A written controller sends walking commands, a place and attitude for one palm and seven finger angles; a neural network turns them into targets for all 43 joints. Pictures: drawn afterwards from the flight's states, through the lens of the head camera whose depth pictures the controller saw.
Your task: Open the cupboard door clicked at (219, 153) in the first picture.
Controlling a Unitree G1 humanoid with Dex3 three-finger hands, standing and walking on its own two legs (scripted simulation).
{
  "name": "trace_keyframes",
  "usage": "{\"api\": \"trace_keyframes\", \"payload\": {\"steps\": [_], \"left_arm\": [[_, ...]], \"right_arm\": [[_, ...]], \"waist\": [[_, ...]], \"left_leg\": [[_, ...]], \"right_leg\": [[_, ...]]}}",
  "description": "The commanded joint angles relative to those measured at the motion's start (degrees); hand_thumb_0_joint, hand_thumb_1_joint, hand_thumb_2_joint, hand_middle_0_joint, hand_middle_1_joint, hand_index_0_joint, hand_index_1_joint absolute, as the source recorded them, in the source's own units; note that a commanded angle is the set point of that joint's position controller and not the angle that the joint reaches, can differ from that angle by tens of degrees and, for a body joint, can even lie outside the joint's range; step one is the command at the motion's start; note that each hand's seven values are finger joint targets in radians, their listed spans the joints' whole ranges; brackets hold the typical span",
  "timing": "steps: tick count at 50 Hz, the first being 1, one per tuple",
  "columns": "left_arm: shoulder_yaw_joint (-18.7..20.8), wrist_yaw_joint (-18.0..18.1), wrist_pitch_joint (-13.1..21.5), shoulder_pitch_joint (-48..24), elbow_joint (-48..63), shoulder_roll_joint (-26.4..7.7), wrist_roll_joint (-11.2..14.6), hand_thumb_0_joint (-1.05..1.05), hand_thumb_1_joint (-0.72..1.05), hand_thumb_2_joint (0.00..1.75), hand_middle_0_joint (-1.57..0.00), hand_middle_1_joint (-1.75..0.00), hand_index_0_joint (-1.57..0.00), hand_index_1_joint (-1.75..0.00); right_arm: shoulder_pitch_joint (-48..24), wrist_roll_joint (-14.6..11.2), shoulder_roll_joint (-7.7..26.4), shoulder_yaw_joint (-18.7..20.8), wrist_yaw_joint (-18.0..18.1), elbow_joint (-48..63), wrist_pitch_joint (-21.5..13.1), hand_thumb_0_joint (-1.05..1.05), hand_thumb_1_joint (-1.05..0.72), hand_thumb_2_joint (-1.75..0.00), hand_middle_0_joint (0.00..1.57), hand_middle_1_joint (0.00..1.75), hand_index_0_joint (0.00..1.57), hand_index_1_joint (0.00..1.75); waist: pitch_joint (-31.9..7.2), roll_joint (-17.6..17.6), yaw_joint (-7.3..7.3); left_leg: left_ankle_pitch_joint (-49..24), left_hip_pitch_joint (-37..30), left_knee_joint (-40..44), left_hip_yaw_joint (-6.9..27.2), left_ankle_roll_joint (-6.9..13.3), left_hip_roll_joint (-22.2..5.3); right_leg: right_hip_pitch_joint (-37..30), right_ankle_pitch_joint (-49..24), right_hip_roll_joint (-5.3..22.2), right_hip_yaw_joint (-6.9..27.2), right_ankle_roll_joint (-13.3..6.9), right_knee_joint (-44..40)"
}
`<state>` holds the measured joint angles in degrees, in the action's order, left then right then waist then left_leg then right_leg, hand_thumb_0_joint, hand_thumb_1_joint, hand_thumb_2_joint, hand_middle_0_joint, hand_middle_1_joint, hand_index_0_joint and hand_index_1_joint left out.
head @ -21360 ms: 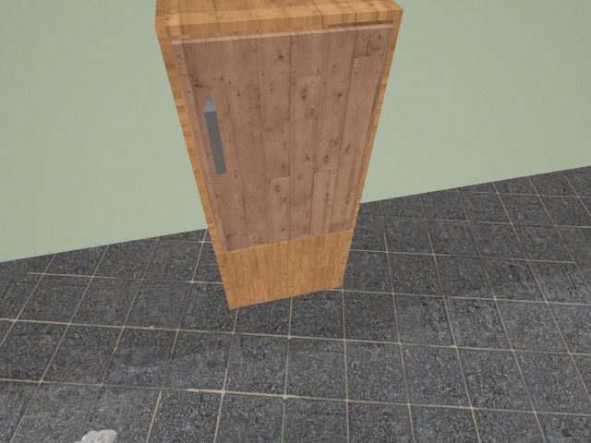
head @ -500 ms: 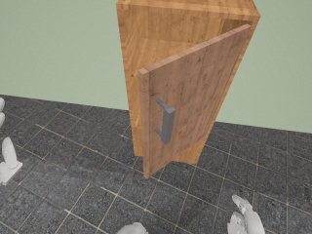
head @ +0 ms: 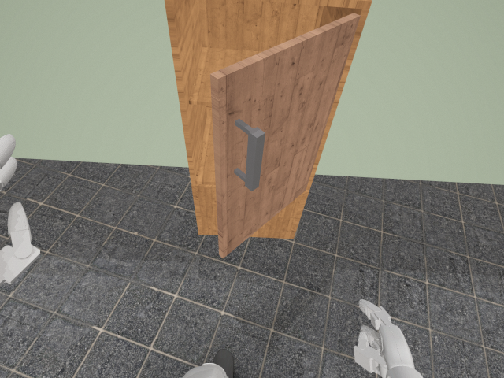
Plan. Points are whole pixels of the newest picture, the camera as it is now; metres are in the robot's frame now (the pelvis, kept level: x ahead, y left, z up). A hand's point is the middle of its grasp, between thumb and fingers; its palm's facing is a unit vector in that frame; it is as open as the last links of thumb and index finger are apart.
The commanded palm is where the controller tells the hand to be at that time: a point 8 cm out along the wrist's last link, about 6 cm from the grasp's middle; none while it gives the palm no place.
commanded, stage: stop stepping back and stand still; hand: left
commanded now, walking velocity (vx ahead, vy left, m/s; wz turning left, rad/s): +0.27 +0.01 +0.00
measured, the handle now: (246, 156) +0.50 +0.06 +0.05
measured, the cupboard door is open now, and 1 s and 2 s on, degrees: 46 46 46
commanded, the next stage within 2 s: let the arm hang, fingers relaxed in 0.74 s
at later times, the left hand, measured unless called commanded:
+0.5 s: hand out of the picture +0.14 +0.29 +0.17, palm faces +0.51 -0.78 -0.37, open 7.5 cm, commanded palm +0.08 +0.32 +0.19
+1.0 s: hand out of the picture +0.10 +0.27 -0.05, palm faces +0.14 -0.90 -0.41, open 7.4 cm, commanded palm none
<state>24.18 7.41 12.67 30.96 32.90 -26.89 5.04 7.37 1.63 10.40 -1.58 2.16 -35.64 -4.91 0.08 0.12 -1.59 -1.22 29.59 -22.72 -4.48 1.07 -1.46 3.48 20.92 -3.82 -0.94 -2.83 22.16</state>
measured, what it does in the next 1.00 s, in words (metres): steps on the spot: left foot, then left foot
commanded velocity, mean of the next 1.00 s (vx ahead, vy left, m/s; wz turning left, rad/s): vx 0.07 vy -0.01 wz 0.00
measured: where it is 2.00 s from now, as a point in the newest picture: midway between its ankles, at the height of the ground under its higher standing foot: outside the picture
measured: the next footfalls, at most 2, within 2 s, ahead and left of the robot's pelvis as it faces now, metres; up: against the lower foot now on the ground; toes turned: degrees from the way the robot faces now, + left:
left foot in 0.08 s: +0.16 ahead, +0.08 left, +0.00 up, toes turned +1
left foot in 0.42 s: +0.01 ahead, +0.12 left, +0.00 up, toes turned +0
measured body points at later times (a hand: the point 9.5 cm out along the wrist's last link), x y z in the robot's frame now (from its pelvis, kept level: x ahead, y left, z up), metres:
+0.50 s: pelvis -0.06 +0.02 +0.00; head -0.08 +0.03 +0.45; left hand +0.10 +0.33 +0.19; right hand +0.10 -0.23 -0.08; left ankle +0.01 +0.11 -0.73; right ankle -0.11 -0.11 -0.72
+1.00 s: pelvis -0.08 +0.01 +0.00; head -0.08 -0.01 +0.45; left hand +0.09 +0.32 -0.03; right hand +0.08 -0.24 -0.12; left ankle -0.03 +0.12 -0.73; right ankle -0.09 -0.10 -0.73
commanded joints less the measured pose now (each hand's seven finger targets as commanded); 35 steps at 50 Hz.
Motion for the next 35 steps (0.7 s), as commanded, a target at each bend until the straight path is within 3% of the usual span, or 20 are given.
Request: {"api": "trace_keyframes", "payload": {"steps": [1,4,6,7,9,11,12,13,14,17,19,21,22,24,26,28,30,32,33,35], "left_arm": [[8.3,1.0,1.8,0.5,7.7,-9.9,0.6,0.0,0.9,0.9,-0.2,-0.3,-0.2,-0.3],[7.7,1.1,-0.5,-0.7,6.1,-9.2,0.1,0.0,0.9,0.9,-0.2,-0.3,-0.2,-0.3],[7.8,1.4,0.2,-1.5,4.6,-9.1,-0.2,0.0,0.9,0.9,-0.2,-0.3,-0.2,-0.3],[8.4,1.4,0.4,-1.9,6.0,-9.9,-0.4,0.0,0.9,0.9,-0.2,-0.3,-0.2,-0.3],[7.8,1.7,0.3,-2.3,8.0,-8.8,-1.2,0.0,0.9,0.9,-0.2,-0.3,-0.2,-0.3],[7.3,1.2,0.2,2.4,7.9,-8.7,-1.5,0.0,0.9,0.9,-0.2,-0.3,-0.2,-0.3],[8.8,1.2,0.6,4.0,8.9,-10.3,-1.4,0.0,0.9,0.9,-0.2,-0.3,-0.2,-0.3],[7.3,1.3,0.5,2.5,10.9,-9.1,-0.8,0.0,0.9,0.9,-0.2,-0.3,-0.2,-0.3],[6.7,1.2,0.1,0.8,11.0,-8.4,-1.2,0.0,0.9,0.9,-0.2,-0.3,-0.2,-0.3],[4.4,2.2,1.1,-11.0,7.2,-7.3,-2.8,0.0,0.9,0.9,-0.2,-0.3,-0.2,-0.3],[4.4,2.5,1.6,-11.2,2.4,-6.1,-3.1,0.0,0.9,0.9,-0.2,-0.3,-0.2,-0.3],[4.9,2.5,2.0,-11.0,3.1,-6.6,-3.0,0.0,0.9,0.9,-0.2,-0.3,-0.2,-0.3],[6.0,2.0,2.0,-7.2,1.0,-7.5,-2.5,0.0,0.9,0.9,-0.2,-0.3,-0.2,-0.3],[5.0,1.6,2.4,-9.5,5.7,-6.9,-2.4,0.0,0.9,0.9,-0.2,-0.3,-0.2,-0.3],[5.3,1.8,2.3,-4.7,6.8,-6.1,-2.7,0.0,0.9,0.9,-0.2,-0.3,-0.2,-0.3],[5.8,1.8,1.9,0.5,7.9,-6.1,-2.9,0.0,0.9,0.9,-0.2,-0.3,-0.2,-0.3],[6.6,1.7,1.5,2.3,6.3,-6.5,-2.9,0.0,0.9,0.9,-0.2,-0.3,-0.2,-0.3],[7.7,1.8,0.8,2.3,5.4,-7.4,-2.2,0.0,0.9,0.9,-0.2,-0.3,-0.2,-0.3],[6.6,2.0,0.5,0.9,4.4,-6.3,-1.9,0.0,0.9,0.9,-0.2,-0.3,-0.2,-0.3],[5.7,2.2,1.0,-2.6,2.5,-5.7,-2.2,0.0,0.9,0.9,-0.2,-0.3,-0.2,-0.3]], "right_arm": [[-1.8,-2.1,8.4,4.1,1.7,8.1,-2.3,0.0,-0.9,-0.9,0.2,0.3,0.2,0.3],[-1.5,-2.2,8.7,2.7,3.0,8.3,-1.9,0.0,-0.9,-0.9,0.2,0.3,0.2,0.3],[-1.8,-2.0,9.1,2.8,3.3,8.5,-2.9,0.0,-0.9,-0.9,0.2,0.3,0.2,0.3],[-2.3,-1.4,9.6,3.1,3.7,9.0,-3.4,0.0,-0.9,-0.9,0.2,0.3,0.2,0.3],[-1.0,-1.0,8.9,3.3,3.4,8.9,-4.0,0.0,-0.9,-0.9,0.2,0.3,0.2,0.3],[0.6,-1.4,8.0,3.7,2.5,9.0,-3.9,0.0,-0.9,-0.9,0.2,0.3,0.2,0.3],[1.1,-1.6,7.9,4.3,2.2,8.6,-3.7,0.0,-0.9,-0.9,0.2,0.3,0.2,0.3],[0.2,-1.3,8.5,4.7,2.1,7.8,-3.3,0.0,-0.9,-0.9,0.2,0.3,0.2,0.3],[0.7,-1.1,9.0,4.8,1.9,6.8,-3.1,0.0,-0.9,-0.9,0.2,0.3,0.2,0.3],[0.2,-1.4,8.9,4.2,2.7,5.5,-4.9,0.0,-0.9,-0.9,0.2,0.3,0.2,0.3],[1.6,-1.7,9.5,4.2,3.6,5.0,-6.1,0.0,-0.9,-0.9,0.2,0.3,0.2,0.3],[1.3,-2.1,10.7,4.5,3.7,6.6,-6.6,0.0,-0.9,-0.9,0.2,0.3,0.2,0.3],[1.4,-1.8,9.1,3.8,3.6,5.7,-7.0,0.0,-0.9,-0.9,0.2,0.3,0.2,0.3],[0.1,-0.9,8.1,3.3,3.2,6.0,-7.3,0.0,-0.9,-0.9,0.2,0.3,0.2,0.3],[-0.4,-0.7,7.7,3.3,2.5,6.5,-7.5,0.0,-0.9,-0.9,0.2,0.3,0.2,0.3],[-0.7,-0.8,7.5,3.1,2.0,7.5,-7.2,0.0,-0.9,-0.9,0.2,0.3,0.2,0.3],[-0.7,-0.6,7.1,3.1,1.8,8.0,-6.0,0.0,-0.9,-0.9,0.2,0.3,0.2,0.3],[0.0,-1.0,7.7,4.3,1.5,7.6,-4.7,0.0,-0.9,-0.9,0.2,0.3,0.2,0.3],[0.5,-1.1,7.2,3.9,1.5,6.7,-4.3,0.0,-0.9,-0.9,0.2,0.3,0.2,0.3],[0.7,-1.4,7.1,3.3,1.8,6.4,-4.4,0.0,-0.9,-0.9,0.2,0.3,0.2,0.3]], "waist": [[-6.8,-10.6,1.9],[-2.2,5.2,2.88],[-0.8,11.7,2.08],[0.2,14.4,1.35],[-1.4,16.1,0.64],[-4.1,6.9,0.53],[-6.0,-3.5,1.15],[-3.2,-9.9,1.14],[-1.4,-8.1,1.71],[4.4,-2.0,3.36],[2.5,5.5,2.79],[-0.9,9.0,1.68],[-2.1,12.4,1.98],[-0.4,11.3,2.43],[-1.3,9.2,1.63],[-3.3,9.7,1.05],[-3.1,5.3,1.6],[-1.4,-6.2,1.75],[-0.1,-7.0,2.24],[-1.0,-3.9,2.55]], "left_leg": [[11.5,-25.0,-19.2,4.8,-1.7,0.8],[2.1,-22.7,-5.0,9.7,0.2,-2.3],[26.7,-17.5,9.0,18.5,0.9,-6.6],[37.6,-11.5,17.2,22.0,-1.5,-6.4],[41.4,-4.6,21.0,18.7,-5.4,-5.3],[29.5,-8.6,6.5,8.1,-5.7,0.7],[19.0,-17.9,-12.3,4.0,-3.6,4.0],[14.9,-17.0,-25.9,5.8,-3.0,4.1],[15.0,-10.9,-32.8,7.0,-2.8,2.5],[18.7,-11.8,-16.3,7.1,-0.8,-1.7],[14.0,-19.3,-3.5,8.1,0.6,-1.2],[7.9,-21.5,-0.6,17.3,3.6,-7.6],[14.4,-21.0,4.7,21.8,4.3,-8.9],[29.8,-13.1,14.4,29.4,5.5,-11.8],[34.3,-10.1,14.8,24.4,5.6,-10.7],[31.0,-8.1,10.9,16.4,2.8,-6.6],[25.6,-6.8,2.2,9.1,-0.3,-1.6],[18.6,-10.5,-14.6,7.2,-1.6,1.1],[16.8,-9.2,-19.5,7.1,-1.5,1.0],[17.8,-8.9,-16.4,7.4,-1.0,-0.1]], "right_leg": [[22.0,-16.8,13.7,3.3,-2.7,-5.2],[17.8,-10.6,6.5,0.3,2.0,1.0],[14.6,7.5,1.3,-0.8,2.5,1.3],[9.5,10.4,-1.3,-2.1,1.7,3.7],[0.6,11.0,-3.4,-3.8,0.4,4.7],[2.3,10.4,1.2,-0.6,-1.0,-5.2],[14.3,13.1,10.1,8.7,-3.1,-12.2],[22.1,14.4,17.3,16.7,-7.4,-15.0],[22.7,13.4,20.0,17.7,-9.9,-14.0],[19.9,6.4,16.2,11.0,-4.5,-7.4],[16.8,-2.2,9.0,5.7,-0.5,1.6],[14.8,-6.1,3.2,2.0,2.8,7.8],[15.1,-1.7,2.0,0.4,3.4,11.0],[12.0,6.3,1.5,1.5,3.5,18.6],[7.6,5.3,1.8,0.7,2.6,13.8],[1.0,0.2,1.8,-0.7,2.1,2.7],[1.0,-0.9,5.2,4.0,0.3,-4.8],[13.1,9.6,14.4,18.8,-3.9,-13.2],[13.7,3.5,16.9,19.7,-5.6,-12.5],[9.0,-13.2,15.8,14.5,-4.8,-6.4]]}}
